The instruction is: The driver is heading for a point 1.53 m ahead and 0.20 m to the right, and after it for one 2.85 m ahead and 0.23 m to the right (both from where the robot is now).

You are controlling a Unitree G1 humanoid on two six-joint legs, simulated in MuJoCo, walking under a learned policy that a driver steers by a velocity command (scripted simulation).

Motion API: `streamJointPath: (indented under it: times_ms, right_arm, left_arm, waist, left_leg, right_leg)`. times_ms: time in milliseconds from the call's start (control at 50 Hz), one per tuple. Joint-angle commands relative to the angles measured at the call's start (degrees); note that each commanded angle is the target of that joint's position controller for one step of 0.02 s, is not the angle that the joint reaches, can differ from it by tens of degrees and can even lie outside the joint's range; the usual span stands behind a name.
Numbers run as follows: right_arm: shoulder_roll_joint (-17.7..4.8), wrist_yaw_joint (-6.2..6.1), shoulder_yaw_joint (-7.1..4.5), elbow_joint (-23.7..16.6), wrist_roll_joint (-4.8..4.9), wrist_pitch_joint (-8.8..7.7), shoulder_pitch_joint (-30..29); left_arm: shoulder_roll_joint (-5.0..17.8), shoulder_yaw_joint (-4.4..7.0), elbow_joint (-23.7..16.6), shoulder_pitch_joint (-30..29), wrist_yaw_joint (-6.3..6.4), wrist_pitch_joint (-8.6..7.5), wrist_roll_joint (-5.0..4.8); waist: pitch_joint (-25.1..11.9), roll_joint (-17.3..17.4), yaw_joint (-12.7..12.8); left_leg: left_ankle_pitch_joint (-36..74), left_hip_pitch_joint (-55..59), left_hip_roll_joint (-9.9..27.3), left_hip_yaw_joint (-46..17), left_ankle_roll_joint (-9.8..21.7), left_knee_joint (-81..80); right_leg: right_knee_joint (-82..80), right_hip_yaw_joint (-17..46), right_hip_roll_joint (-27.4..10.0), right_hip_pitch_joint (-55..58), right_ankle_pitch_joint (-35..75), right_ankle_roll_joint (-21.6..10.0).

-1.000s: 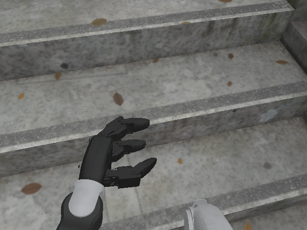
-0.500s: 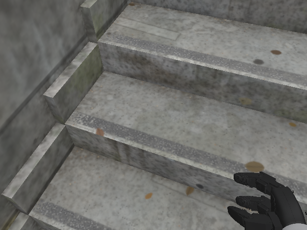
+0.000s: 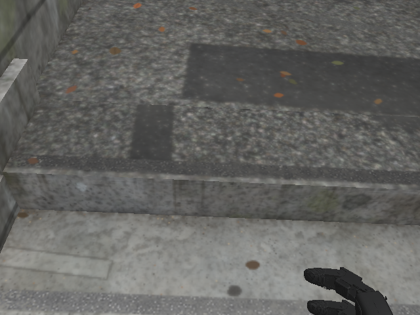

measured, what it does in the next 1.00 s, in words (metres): climbs, turning right: left foot 0.15 m higher, then right foot 0.15 m higher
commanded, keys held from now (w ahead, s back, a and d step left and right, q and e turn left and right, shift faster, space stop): w+e+shift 0.50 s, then w+shift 0.18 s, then w+q+shift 0.32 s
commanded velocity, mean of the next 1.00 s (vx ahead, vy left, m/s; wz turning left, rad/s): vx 1.00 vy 0.00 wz -0.51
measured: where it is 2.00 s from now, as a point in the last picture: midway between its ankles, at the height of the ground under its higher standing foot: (268, 6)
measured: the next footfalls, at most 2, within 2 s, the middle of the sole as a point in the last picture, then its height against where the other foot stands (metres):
left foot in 0.14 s outside the picture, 0.15 m higher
right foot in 0.54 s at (255, 257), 0.15 m higher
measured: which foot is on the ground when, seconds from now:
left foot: up 0.00-0.12, down 0.14-0.52, up 0.54-0.90, down 0.92-1.00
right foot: down 0.00-0.16, up 0.18-0.52, down 0.54-0.92, up 0.94-1.00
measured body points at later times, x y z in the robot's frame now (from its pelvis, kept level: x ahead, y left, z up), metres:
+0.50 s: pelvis +0.43 +0.00 +0.20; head +0.48 +0.00 +0.65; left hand +0.81 +0.02 +0.22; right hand +0.23 -0.18 +0.09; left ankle +0.27 +0.15 -0.52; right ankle +0.54 -0.11 -0.34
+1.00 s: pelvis +0.89 -0.12 +0.40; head +0.88 -0.11 +0.85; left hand +1.05 +0.11 +0.28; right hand +0.97 -0.40 +0.31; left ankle +0.97 -0.09 -0.25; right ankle +0.66 -0.16 -0.12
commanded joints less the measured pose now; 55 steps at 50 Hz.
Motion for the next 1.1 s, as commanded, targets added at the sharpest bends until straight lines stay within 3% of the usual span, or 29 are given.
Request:
streamJointPath:
  times_ms: [20,80,100,140,160,180,200,260,300,420,500,520,540,560,580,600,640,680,740,800,840,900,920,940,960,980,1000,1060,1100]
  right_arm:
    - [0.06,-2.38,2.17,-12.78,0.72,2.35,-13.15]
    - [-3.09,-3.11,2.98,-17.08,2.07,2.14,-14.21]
    - [-4.31,-3.48,1.55,-10.82,2.85,1.61,-3.87]
    - [-12.30,-4.84,-3.25,-7.72,3.72,3.09,15.49]
    - [-18.44,-3.46,-5.83,-3.23,1.39,1.34,24.41]
    - [-21.08,-2.55,-6.85,3.57,3.22,0.90,25.49]
    - [-18.61,-3.21,-6.45,3.56,1.54,0.96,17.06]
    - [-3.71,-0.83,-3.68,13.55,1.33,-0.85,14.96]
    - [-1.09,-0.02,-3.01,22.84,0.93,-2.36,21.43]
    - [-8.37,0.92,-3.84,27.43,3.39,-3.38,17.54]
    - [-29.62,-2.96,-9.19,15.59,7.21,-4.36,8.46]
    - [-28.82,-1.88,-9.79,12.30,8.98,-3.94,6.40]
    - [-23.49,0.28,-9.67,11.07,7.57,-2.89,6.60]
    - [-11.34,2.68,-6.45,7.25,2.61,-2.10,5.70]
    - [-9.02,2.45,-5.38,0.63,1.12,-3.07,9.48]
    - [-8.05,1.33,-3.99,-1.61,0.80,-3.24,7.33]
    - [-4.51,-0.07,-1.26,-6.67,-0.29,-2.77,-1.73]
    - [-5.41,-0.28,-1.55,-5.05,0.72,-0.18,0.39]
    - [1.93,-1.55,1.29,-11.13,1.41,2.13,-14.08]
    - [-3.25,-1.13,0.89,-11.76,2.08,3.95,-12.45]
    - [-4.04,0.63,0.37,-7.41,2.86,4.15,-3.36]
    - [-11.04,1.03,-3.88,0.28,4.48,4.66,13.98]
    - [-17.62,0.89,-6.67,3.76,4.09,4.55,23.00]
    - [-21.85,1.12,-7.86,8.34,4.26,4.76,21.42]
    - [-20.28,0.17,-8.02,5.66,4.34,5.28,10.85]
    - [-16.30,-0.03,-7.08,6.63,4.09,4.85,8.39]
    - [-12.10,-0.10,-6.03,9.86,3.56,4.27,10.69]
    - [-9.48,0.62,-5.07,14.74,2.84,2.42,12.24]
    - [-14.66,1.33,-5.81,13.81,3.04,0.93,9.47]
  left_arm:
    - [1.71,-0.58,-0.99,-2.61,-0.91,-3.42,0.56]
    - [6.28,1.33,-2.05,-4.41,1.69,-3.30,-2.34]
    - [7.18,1.62,-3.57,-3.85,2.24,-3.99,-5.11]
    - [20.08,6.57,-7.22,-10.65,1.23,-7.35,-3.63]
    - [16.93,6.99,-10.13,-15.66,-0.07,-8.58,-3.58]
    - [5.28,4.46,-12.93,-24.49,-1.60,-9.99,-0.51]
    - [-1.07,3.11,-16.74,-16.55,-2.01,-8.84,0.04]
    - [-6.90,-0.04,-20.97,-23.25,-1.34,-3.17,2.92]
    - [-12.40,-2.85,-23.18,-26.23,-0.29,-1.02,1.02]
    - [-5.96,-3.35,-29.74,-35.69,2.14,4.16,-0.25]
    - [5.39,0.97,-21.79,-6.41,1.47,6.63,-0.03]
    - [9.16,1.94,-20.33,-0.99,0.95,6.38,0.53]
    - [10.46,3.66,-19.48,-6.50,-0.15,5.16,-0.93]
    - [10.25,4.29,-17.61,-16.71,-0.67,3.54,-2.71]
    - [13.81,4.54,-19.56,-19.71,-0.30,4.55,1.01]
    - [13.13,4.25,-15.18,-13.74,0.42,3.31,0.54]
    - [5.68,1.98,-6.89,-7.02,1.67,-0.14,1.25]
    - [2.53,1.11,-4.08,-4.78,2.98,-2.26,1.88]
    - [2.32,0.61,3.50,2.84,1.49,-4.10,1.17]
    - [5.09,0.02,1.03,-4.73,0.62,-4.40,-0.78]
    - [10.98,0.99,-1.47,-6.44,0.96,-4.90,-3.16]
    - [20.80,5.12,-4.09,-4.66,1.91,-5.37,-2.47]
    - [18.43,5.60,-7.18,-8.72,1.69,-5.47,-1.55]
    - [5.15,2.81,-11.43,-11.81,-0.52,-6.68,1.08]
    - [-0.54,0.56,-17.20,-3.86,-1.56,-7.26,2.60]
    - [-1.02,-0.44,-19.06,-8.10,-1.74,-7.22,2.65]
    - [-3.73,-1.82,-21.53,-11.15,-1.46,-6.43,2.92]
    - [-3.69,-3.86,-23.84,-11.85,0.54,-1.31,2.52]
    - [1.73,-3.03,-25.54,-15.48,1.35,-0.05,1.86]
  waist:
    - [20.32,6.13,-2.78]
    - [10.42,4.01,-3.63]
    - [-3.04,4.78,-6.01]
    - [-20.38,-7.93,-18.27]
    - [-27.41,2.75,-20.88]
    - [-19.72,23.23,-20.06]
    - [-21.29,22.56,-7.94]
    - [2.24,-1.47,-2.81]
    - [8.67,-0.13,-0.47]
    - [14.54,1.16,8.50]
    - [-15.49,10.46,20.69]
    - [-19.17,11.45,21.22]
    - [-14.10,2.59,18.47]
    - [-5.85,-11.95,9.54]
    - [-20.05,-7.88,3.41]
    - [-19.06,-2.43,4.70]
    - [2.98,-0.48,3.61]
    - [8.42,3.13,1.30]
    - [12.22,4.62,0.94]
    - [12.88,7.32,-3.56]
    - [-2.63,6.46,-6.22]
    - [-14.68,-7.73,-13.45]
    - [-14.44,-3.02,-19.44]
    - [-12.98,20.90,-12.10]
    - [-18.74,17.39,-1.96]
    - [-9.56,6.95,-1.06]
    - [4.17,-0.50,1.35]
    - [12.90,-5.96,7.04]
    - [14.18,-5.15,8.15]
  left_leg:
    - [-13.12,-18.47,2.22,8.31,-0.90,-2.82]
    - [-9.51,26.16,2.90,14.27,-1.33,-48.21]
    - [-1.83,49.09,-3.21,16.58,-1.32,-51.55]
    - [-11.33,56.52,-1.73,5.49,0.69,-65.57]
    - [-11.64,63.20,2.60,-1.02,2.89,-79.66]
    - [18.94,68.88,10.04,-10.25,5.75,-90.47]
    - [25.56,68.80,21.29,-37.25,10.63,-102.35]
    - [-0.08,54.59,20.71,-21.60,9.00,-101.89]
    - [1.59,53.57,17.83,-6.25,2.84,-106.40]
    - [47.14,32.75,8.62,22.86,-3.64,-125.29]
    - [123.65,49.26,16.23,19.53,1.05,-95.34]
    - [120.40,49.31,16.30,15.65,1.01,-79.65]
    - [63.38,40.58,7.20,14.33,-0.15,-52.47]
    - [4.19,15.00,-3.85,9.99,-1.87,-18.34]
    - [5.27,3.56,-4.72,-0.06,-1.24,0.80]
    - [1.20,-0.52,-2.41,0.27,-1.18,6.64]
    - [-5.71,-10.70,0.48,-0.85,-1.18,6.46]
    - [-14.19,-16.59,2.45,-3.17,1.33,2.95]
    - [-27.57,-28.05,2.51,-0.36,6.25,7.87]
    - [-11.62,0.43,5.62,11.71,3.53,-28.77]
    - [3.08,40.05,-0.04,16.98,4.25,-45.49]
    - [-7.62,48.65,-7.06,19.28,3.80,-63.33]
    - [-10.03,56.70,-6.79,5.93,9.21,-75.73]
    - [3.32,61.57,1.39,-22.04,15.07,-89.46]
    - [-13.55,64.13,10.05,-45.58,19.97,-103.59]
    - [-25.41,55.83,10.41,-49.84,18.64,-109.61]
    - [-24.43,44.12,8.35,-41.54,15.67,-109.23]
    - [-13.35,23.95,2.33,-20.45,11.14,-108.19]
    - [-9.42,17.27,-1.80,-14.98,11.73,-114.78]
  right_leg:
    - [-30.20,23.23,-13.68,-13.64,13.18,-2.81]
    - [-43.20,15.18,-11.20,-26.59,43.65,-4.06]
    - [-32.43,13.90,-10.01,-25.16,81.89,-3.99]
    - [-4.69,21.39,-18.45,-2.42,116.35,-2.07]
    - [16.59,17.39,-12.57,0.79,111.01,1.07]
    - [44.17,12.06,-1.70,-11.29,29.45,4.73]
    - [65.51,14.47,-0.02,-30.21,16.39,4.88]
    - [90.35,6.59,-8.61,-50.38,10.42,0.54]
    - [98.68,7.80,-9.49,-61.10,3.24,-1.84]
    - [57.99,-9.22,-8.20,-40.95,-0.21,-0.35]
    - [33.68,-9.84,-4.59,3.67,6.61,0.20]
    - [23.13,-6.37,-2.63,11.45,3.82,0.06]
    - [-1.47,4.39,-4.02,16.14,8.46,-4.41]
    - [-2.83,20.40,-8.33,18.09,36.64,-10.18]
    - [-12.56,42.53,-20.67,27.68,34.82,-15.69]
    - [-20.66,49.10,-22.39,25.91,11.50,-14.27]
    - [-24.07,45.98,-19.05,13.28,11.73,-13.19]
    - [-22.27,38.39,-21.90,12.07,15.01,-9.58]
    - [-28.93,23.61,-25.06,8.22,11.62,-3.63]
    - [-44.18,7.37,-19.95,-11.78,32.20,-0.60]
    - [-39.91,-0.22,-18.90,-17.72,69.09,-1.46]
    - [-5.86,-0.39,-23.85,7.48,114.25,0.43]
    - [24.78,0.53,-18.72,0.87,91.76,2.64]
    - [61.98,-0.94,-2.88,-20.10,13.64,8.26]
    - [77.48,10.53,-5.90,-32.71,13.12,5.97]
    - [80.61,8.39,-7.64,-35.88,15.35,6.37]
    - [79.11,7.49,-10.27,-40.72,13.47,6.49]
    - [65.09,6.26,-15.05,-37.02,5.05,6.36]
    - [41.35,3.28,-16.95,-27.66,6.17,8.33]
